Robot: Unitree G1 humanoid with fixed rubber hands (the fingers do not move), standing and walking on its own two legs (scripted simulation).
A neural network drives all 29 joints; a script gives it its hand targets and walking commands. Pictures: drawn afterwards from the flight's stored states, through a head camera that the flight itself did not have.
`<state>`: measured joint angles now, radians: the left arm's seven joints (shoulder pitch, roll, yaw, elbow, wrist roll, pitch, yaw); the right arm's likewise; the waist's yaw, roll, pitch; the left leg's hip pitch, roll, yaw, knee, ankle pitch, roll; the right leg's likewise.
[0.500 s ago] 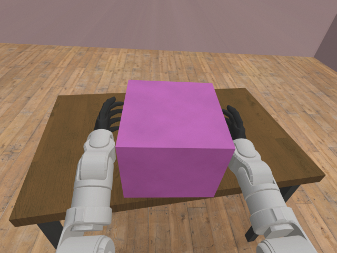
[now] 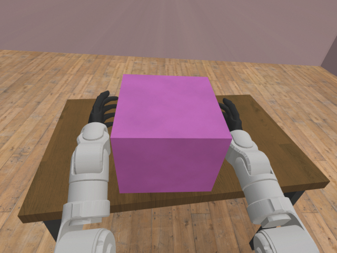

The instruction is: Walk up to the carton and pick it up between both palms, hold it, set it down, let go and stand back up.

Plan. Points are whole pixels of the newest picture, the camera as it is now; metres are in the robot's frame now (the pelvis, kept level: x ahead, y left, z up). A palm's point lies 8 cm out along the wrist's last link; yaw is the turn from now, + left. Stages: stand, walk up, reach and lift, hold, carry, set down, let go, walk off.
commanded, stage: hold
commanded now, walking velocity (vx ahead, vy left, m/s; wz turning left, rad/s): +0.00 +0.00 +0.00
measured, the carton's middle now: (166, 131) +0.38 +0.01 +0.15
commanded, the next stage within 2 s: none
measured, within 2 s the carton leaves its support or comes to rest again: neither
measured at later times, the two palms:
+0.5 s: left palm (104, 123) +0.36 +0.16 +0.19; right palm (236, 132) +0.36 -0.15 +0.17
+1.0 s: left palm (104, 123) +0.36 +0.16 +0.18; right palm (236, 134) +0.36 -0.15 +0.17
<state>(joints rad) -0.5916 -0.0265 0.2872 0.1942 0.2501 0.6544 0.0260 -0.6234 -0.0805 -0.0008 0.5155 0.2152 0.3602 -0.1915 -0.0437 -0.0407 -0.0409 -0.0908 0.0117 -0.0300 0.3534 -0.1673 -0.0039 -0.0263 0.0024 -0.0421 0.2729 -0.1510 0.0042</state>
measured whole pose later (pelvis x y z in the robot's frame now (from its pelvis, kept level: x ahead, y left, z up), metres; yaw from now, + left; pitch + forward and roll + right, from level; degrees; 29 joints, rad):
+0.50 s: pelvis +0.00 +0.00 +0.00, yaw -1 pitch -5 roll -1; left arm -0.60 -0.04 0.28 0.20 0.26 0.64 0.03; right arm -0.61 -0.10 0.02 0.51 0.24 0.34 -0.19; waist -0.05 -0.03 -0.04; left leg -0.10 0.02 -0.02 0.37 -0.18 0.00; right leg -0.04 0.01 -0.03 0.27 -0.15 0.00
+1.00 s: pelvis +0.00 +0.00 +0.00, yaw +0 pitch -5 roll -1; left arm -0.59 -0.03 0.26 0.18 0.25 0.65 0.03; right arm -0.59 -0.10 0.01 0.47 0.24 0.35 -0.20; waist -0.06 -0.03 -0.04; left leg -0.11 0.01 -0.04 0.38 -0.18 0.00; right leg -0.04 0.01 -0.03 0.27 -0.15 0.01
